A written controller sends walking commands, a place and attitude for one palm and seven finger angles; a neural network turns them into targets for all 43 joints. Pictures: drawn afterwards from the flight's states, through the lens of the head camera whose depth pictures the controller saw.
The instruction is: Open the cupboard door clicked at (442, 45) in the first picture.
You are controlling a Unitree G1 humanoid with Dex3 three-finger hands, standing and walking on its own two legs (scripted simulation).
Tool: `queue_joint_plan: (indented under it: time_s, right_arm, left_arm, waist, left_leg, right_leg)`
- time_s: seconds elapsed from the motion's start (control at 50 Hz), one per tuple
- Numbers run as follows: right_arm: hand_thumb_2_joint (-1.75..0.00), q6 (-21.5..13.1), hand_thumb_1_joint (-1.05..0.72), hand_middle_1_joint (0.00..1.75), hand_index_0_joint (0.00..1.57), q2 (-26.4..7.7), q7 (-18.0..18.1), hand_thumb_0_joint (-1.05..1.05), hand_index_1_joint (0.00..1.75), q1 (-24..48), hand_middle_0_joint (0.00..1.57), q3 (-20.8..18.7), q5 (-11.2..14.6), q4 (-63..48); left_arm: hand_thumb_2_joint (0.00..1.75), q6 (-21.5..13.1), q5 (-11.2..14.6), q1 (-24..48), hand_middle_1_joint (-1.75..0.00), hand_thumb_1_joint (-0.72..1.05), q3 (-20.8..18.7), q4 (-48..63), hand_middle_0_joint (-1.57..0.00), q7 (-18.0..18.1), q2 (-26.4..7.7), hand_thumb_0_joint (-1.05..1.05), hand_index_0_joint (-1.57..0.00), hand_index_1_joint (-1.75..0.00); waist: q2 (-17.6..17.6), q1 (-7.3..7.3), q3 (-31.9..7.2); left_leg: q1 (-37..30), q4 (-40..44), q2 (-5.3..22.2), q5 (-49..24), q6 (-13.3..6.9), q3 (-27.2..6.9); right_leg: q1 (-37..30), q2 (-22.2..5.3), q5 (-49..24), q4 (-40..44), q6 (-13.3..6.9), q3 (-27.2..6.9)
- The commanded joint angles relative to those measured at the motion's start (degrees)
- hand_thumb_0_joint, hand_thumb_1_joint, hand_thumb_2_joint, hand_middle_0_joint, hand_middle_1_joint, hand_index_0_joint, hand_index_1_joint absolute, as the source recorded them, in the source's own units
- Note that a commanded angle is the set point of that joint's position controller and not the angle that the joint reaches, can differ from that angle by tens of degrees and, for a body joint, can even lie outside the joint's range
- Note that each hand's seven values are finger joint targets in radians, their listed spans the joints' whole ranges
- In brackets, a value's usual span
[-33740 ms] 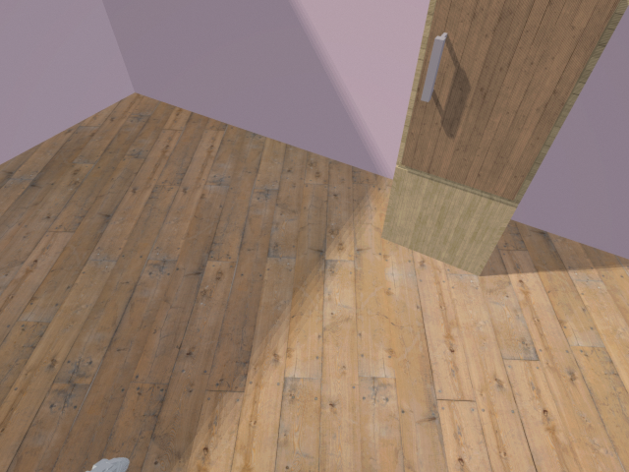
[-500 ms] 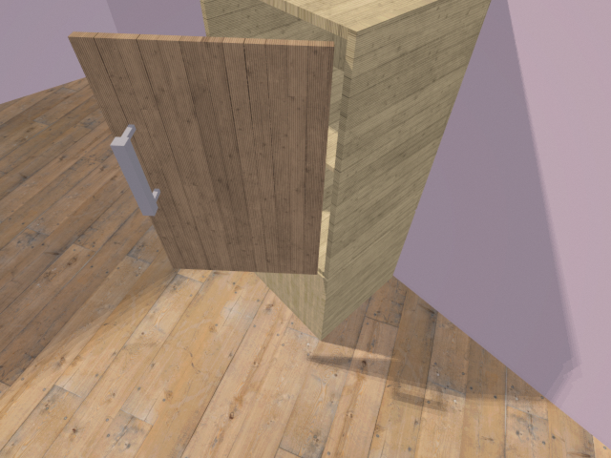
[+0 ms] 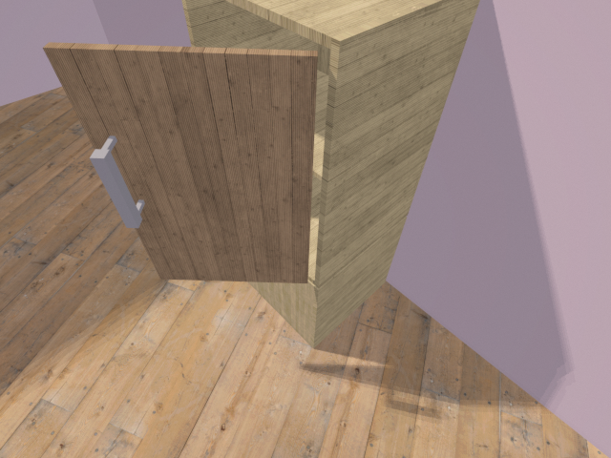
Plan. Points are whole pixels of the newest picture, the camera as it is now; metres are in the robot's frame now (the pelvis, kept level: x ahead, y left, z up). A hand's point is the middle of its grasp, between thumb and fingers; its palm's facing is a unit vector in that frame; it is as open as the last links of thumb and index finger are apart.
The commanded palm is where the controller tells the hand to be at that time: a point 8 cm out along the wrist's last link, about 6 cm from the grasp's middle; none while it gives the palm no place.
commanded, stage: come to a stop and stand still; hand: left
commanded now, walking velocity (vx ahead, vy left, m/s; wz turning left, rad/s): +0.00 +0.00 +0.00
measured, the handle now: (123, 183) +0.55 +0.37 +0.01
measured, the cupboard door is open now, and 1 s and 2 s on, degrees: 45 45 45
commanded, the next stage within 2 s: look again from close up in 0.58 s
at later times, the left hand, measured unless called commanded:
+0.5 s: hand out of the picture +0.01 +0.17 -0.18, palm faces +0.03 -0.98 -0.17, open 7.4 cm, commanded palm none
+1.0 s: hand out of the picture -0.01 +0.22 -0.18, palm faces +0.00 -0.97 -0.25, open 7.4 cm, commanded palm none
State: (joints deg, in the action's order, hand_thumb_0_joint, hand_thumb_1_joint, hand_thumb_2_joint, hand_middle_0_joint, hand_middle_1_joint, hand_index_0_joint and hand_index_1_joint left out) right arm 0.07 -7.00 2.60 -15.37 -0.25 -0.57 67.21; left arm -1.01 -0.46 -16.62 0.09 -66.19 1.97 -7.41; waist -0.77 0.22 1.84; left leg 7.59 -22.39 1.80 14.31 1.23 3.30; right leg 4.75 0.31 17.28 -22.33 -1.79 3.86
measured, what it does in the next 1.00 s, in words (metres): stands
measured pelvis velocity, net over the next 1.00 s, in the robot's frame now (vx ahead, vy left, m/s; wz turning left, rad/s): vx -0.02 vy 0.03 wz -0.02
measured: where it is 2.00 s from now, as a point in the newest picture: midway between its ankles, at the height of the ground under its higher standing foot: outside the picture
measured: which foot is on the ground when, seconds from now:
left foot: down 0.00-1.00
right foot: down 0.00-1.00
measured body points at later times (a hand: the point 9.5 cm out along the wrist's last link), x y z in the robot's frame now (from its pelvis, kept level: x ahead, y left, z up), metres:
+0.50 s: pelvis +0.02 +0.00 +0.00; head +0.03 +0.01 +0.45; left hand +0.01 +0.22 -0.17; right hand +0.01 -0.21 -0.16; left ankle -0.03 +0.13 -0.74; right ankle -0.06 -0.09 -0.74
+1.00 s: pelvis -0.02 +0.03 -0.01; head -0.03 +0.02 +0.44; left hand -0.01 +0.27 -0.16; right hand -0.01 -0.19 -0.18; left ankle -0.03 +0.13 -0.74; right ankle -0.06 -0.09 -0.74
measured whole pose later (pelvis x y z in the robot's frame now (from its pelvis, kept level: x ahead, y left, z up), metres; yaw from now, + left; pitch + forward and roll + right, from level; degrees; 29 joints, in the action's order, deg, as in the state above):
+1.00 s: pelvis -0.02 +0.03 -0.01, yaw -1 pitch -2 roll +0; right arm -0.2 -9.9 1.7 -16.8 0.1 -0.7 61.2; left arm -0.5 -1.0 -17.0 0.3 -61.9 2.5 -8.9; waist 2.1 0.3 0.9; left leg 11.3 -31.3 -0.1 18.0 -1.7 4.7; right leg 9.2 -2.1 20.4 -31.7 0.7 1.7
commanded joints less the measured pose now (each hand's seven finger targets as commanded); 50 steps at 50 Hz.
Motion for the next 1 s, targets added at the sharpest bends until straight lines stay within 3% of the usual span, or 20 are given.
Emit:
queue_joint_plan:
  time_s: [0.0, 0.38, 0.58, 0.64, 0.66, 0.68, 0.7, 0.72, 0.74, 0.76, 0.8, 0.84, 0.88, 0.92, 0.98]
  right_arm:
    - [-0.9, -0.8, -0.9, 0.3, 0.2, -5.4, 0.5, 0.0, 0.3, -4.2, 0.2, -0.6, -0.2, -0.5]
    - [-0.9, -1.1, -0.9, 0.3, 0.2, -5.5, 0.8, 0.0, 0.3, -4.9, 0.2, -0.8, -0.2, -0.5]
    - [-0.9, -1.1, -0.9, 0.3, 0.2, -5.6, 0.9, 0.0, 0.3, -4.9, 0.2, -0.8, -0.2, -0.8]
    - [-0.9, -1.1, -0.9, 0.3, 0.2, -5.5, 0.8, 0.0, 0.3, -4.9, 0.2, -0.7, -0.1, -0.7]
    - [-0.9, -2.0, -0.9, 0.3, 0.2, -8.1, -0.6, 0.0, 0.3, 1.1, 0.2, -0.7, 0.6, -5.9]
    - [-0.9, -1.8, -0.9, 0.3, 0.2, -4.3, -0.9, 0.0, 0.3, -1.6, 0.2, -0.6, -0.1, -8.0]
    - [-0.9, -1.8, -0.9, 0.3, 0.2, -4.1, -0.7, 0.0, 0.3, -3.0, 0.2, -0.9, -0.1, -7.8]
    - [-0.9, -2.1, -0.9, 0.3, 0.2, -4.4, -0.7, 0.0, 0.3, -5.2, 0.2, -0.6, 0.1, -7.0]
    - [-0.9, -2.5, -0.9, 0.3, 0.2, -5.2, -0.8, 0.0, 0.3, -6.9, 0.2, -0.6, -0.2, -7.0]
    - [-0.9, -2.5, -0.9, 0.3, 0.2, -6.5, -0.6, 0.0, 0.3, -6.7, 0.2, -0.7, -0.2, -7.2]
    - [-0.9, -2.4, -0.9, 0.3, 0.2, -7.5, -0.3, 0.0, 0.3, -6.1, 0.2, -0.8, -0.2, -7.7]
    - [-0.9, -2.1, -0.9, 0.3, 0.2, -7.5, -0.2, 0.0, 0.3, -5.0, 0.2, -0.5, -0.2, -8.2]
    - [-0.9, -1.7, -0.9, 0.3, 0.2, -7.7, -0.4, 0.0, 0.3, -4.0, 0.2, -0.3, -0.2, -8.7]
    - [-0.9, -1.4, -0.9, 0.3, 0.2, -7.6, -0.8, 0.0, 0.3, -3.1, 0.2, -0.2, -0.2, -8.7]
    - [-0.9, -1.2, -0.9, 0.3, 0.2, -7.8, -1.2, 0.0, 0.3, -3.1, 0.2, 0.0, -0.5, -8.5]
  left_arm:
    - [0.9, -0.4, 0.3, -4.5, -0.3, 0.9, -0.9, 1.2, -0.2, 0.4, -5.2, 0.0, -0.2, -0.3]
    - [0.9, -0.4, 0.3, -4.9, -0.3, 0.9, -1.1, 1.5, -0.2, 0.7, -5.5, 0.0, -0.2, -0.3]
    - [0.9, -0.3, 0.2, -5.1, -0.3, 0.9, -1.0, 1.3, -0.2, 0.6, -5.5, 0.0, -0.2, -0.3]
    - [0.9, -0.3, 0.1, -5.1, -0.3, 0.9, -1.0, 1.4, -0.2, 0.6, -5.3, 0.0, -0.2, -0.3]
    - [0.9, -2.6, -1.3, -7.8, -0.3, 0.9, -0.8, 1.3, -0.2, 3.0, -7.2, 0.0, -0.2, -0.3]
    - [0.9, -2.7, -1.1, -7.4, -0.3, 0.9, -1.9, 4.0, -0.2, 2.7, -9.6, 0.0, -0.2, -0.3]
    - [0.9, -2.6, -0.7, -4.9, -0.3, 0.9, -1.4, 4.6, -0.2, 2.2, -9.4, 0.0, -0.2, -0.3]
    - [0.9, -2.4, -0.6, -5.0, -0.3, 0.9, -0.9, 4.3, -0.2, 2.0, -8.4, 0.0, -0.2, -0.3]
    - [0.9, -2.2, -0.5, -5.0, -0.3, 0.9, -1.1, 5.0, -0.2, 1.9, -7.4, 0.0, -0.2, -0.3]
    - [0.9, -1.9, -0.3, -5.5, -0.3, 0.9, -1.1, 5.4, -0.2, 1.8, -7.0, 0.0, -0.2, -0.3]
    - [0.9, -1.4, -0.1, -5.3, -0.3, 0.9, -0.9, 5.4, -0.2, 1.6, -5.9, 0.0, -0.2, -0.3]
    - [0.9, -0.6, -0.3, -4.4, -0.3, 0.9, -0.8, 5.7, -0.2, 1.3, -5.7, 0.0, -0.2, -0.3]
    - [0.9, 0.0, -0.3, -4.0, -0.3, 0.9, -0.6, 6.0, -0.2, 1.0, -5.8, 0.0, -0.2, -0.3]
    - [0.9, 0.3, -0.3, -3.3, -0.3, 0.9, -0.3, 6.0, -0.2, 0.6, -6.1, 0.0, -0.2, -0.3]
    - [0.9, 0.5, -0.4, -3.5, -0.3, 0.9, -0.3, 6.2, -0.2, 0.3, -6.8, 0.0, -0.2, -0.3]
  waist:
    - [-0.2, -0.24, 1.8]
    - [-0.2, -0.13, 0.7]
    - [0.4, -0.2, 1.4]
    - [-0.6, -0.29, 2.3]
    - [1.6, -1.73, 4.3]
    - [1.3, 0.62, 1.3]
    - [3.3, 1.67, 0.0]
    - [2.1, 1.5, -2.6]
    - [5.6, 1.24, -6.5]
    - [3.9, 0.66, -7.9]
    - [3.5, 0.44, -7.1]
    - [3.5, 0.05, -2.5]
    - [0.0, -0.23, 2.5]
    - [-0.9, -0.42, 6.7]
    - [0.5, -0.54, 8.5]
  left_leg:
    - [-0.4, 1.6, 4.4, -14.4, -1.2, -3.4]
    - [-2.5, 0.6, 4.4, -20.3, -1.2, -2.8]
    - [-3.0, 0.8, 4.3, -21.3, -1.3, -3.0]
    - [-2.4, 1.5, 4.3, -18.4, -1.4, -2.9]
    - [4.5, -13.0, 3.7, -24.2, -0.5, 0.0]
    - [7.3, -12.3, 1.9, -5.4, -1.6, -1.3]
    - [7.3, -7.6, 1.2, -2.7, -2.1, -1.0]
    - [5.1, -5.8, 2.6, -7.1, -2.2, -1.8]
    - [2.0, -6.5, 3.7, -19.3, -2.8, -2.7]
    - [0.4, -7.8, 5.0, -25.9, -3.4, -3.9]
    - [-1.0, -7.8, 5.8, -28.7, -3.6, -4.1]
    - [1.6, -5.8, 5.7, -23.6, -4.3, -4.9]
    - [5.5, -3.5, 5.0, -13.5, -4.2, -5.3]
    - [8.3, -0.3, 4.4, -3.4, -4.2, -5.9]
    - [10.3, 2.8, 3.8, 5.4, -4.3, -6.6]
  right_leg:
    - [2.4, -7.3, -21.4, 3.6, -0.4, -5.4]
    - [0.4, -7.4, -28.8, 2.2, -0.2, -4.6]
    - [0.6, -7.2, -27.9, 2.5, -0.1, -4.5]
    - [0.8, -7.0, -25.3, 3.5, 0.1, -4.2]
    - [5.6, -9.5, -49.2, 0.9, 2.7, -8.3]
    - [0.9, -11.9, -55.9, -2.8, -0.3, -9.2]
    - [-0.5, -11.7, -55.8, -5.4, -1.5, -8.1]
    - [0.6, -9.8, -44.2, -6.0, -1.5, -6.3]
    - [-0.3, -7.9, -38.3, -8.4, -1.4, -4.8]
    - [0.5, -6.3, -29.3, -8.2, -1.1, -4.1]
    - [2.8, -5.5, -22.0, -7.5, -1.1, -3.8]
    - [5.1, -4.6, -13.5, -6.6, -0.8, -3.7]
    - [7.3, -4.4, -8.0, -4.9, -0.6, -4.4]
    - [9.8, -4.5, -1.8, -3.0, -0.4, -5.3]
    - [11.4, -4.2, 4.2, -2.1, -0.7, -5.9]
